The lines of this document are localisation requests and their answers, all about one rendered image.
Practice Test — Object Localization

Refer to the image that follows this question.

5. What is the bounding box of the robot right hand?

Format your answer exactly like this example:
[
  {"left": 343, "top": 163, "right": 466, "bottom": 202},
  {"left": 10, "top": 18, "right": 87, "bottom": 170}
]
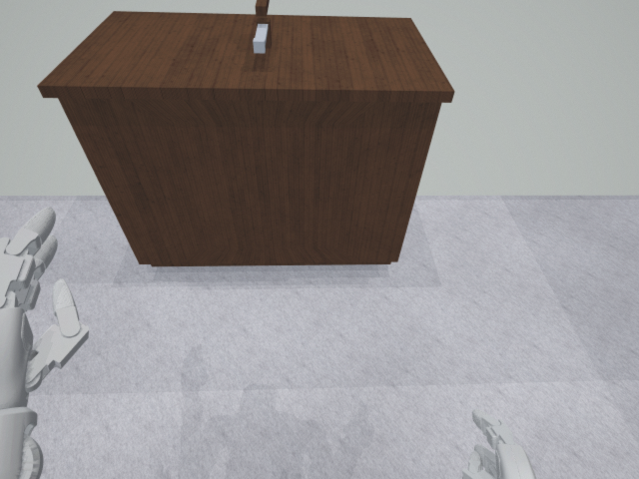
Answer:
[{"left": 462, "top": 409, "right": 536, "bottom": 479}]

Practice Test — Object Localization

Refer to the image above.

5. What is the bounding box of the counter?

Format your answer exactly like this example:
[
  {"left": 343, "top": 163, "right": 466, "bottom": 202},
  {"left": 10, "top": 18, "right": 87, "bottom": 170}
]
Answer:
[{"left": 37, "top": 0, "right": 455, "bottom": 266}]

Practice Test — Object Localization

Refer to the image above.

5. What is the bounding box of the tap lever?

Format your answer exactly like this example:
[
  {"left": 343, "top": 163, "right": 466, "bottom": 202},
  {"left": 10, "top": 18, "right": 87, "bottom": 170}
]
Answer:
[{"left": 253, "top": 24, "right": 269, "bottom": 54}]

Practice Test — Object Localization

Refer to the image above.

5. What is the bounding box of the robot left hand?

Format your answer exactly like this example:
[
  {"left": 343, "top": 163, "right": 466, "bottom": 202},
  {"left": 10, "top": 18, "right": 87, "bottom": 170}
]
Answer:
[{"left": 0, "top": 207, "right": 89, "bottom": 409}]

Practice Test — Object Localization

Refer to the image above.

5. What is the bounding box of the robot left forearm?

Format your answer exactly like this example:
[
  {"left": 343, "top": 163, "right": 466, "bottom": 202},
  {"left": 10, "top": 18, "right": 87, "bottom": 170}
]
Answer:
[{"left": 0, "top": 407, "right": 43, "bottom": 479}]

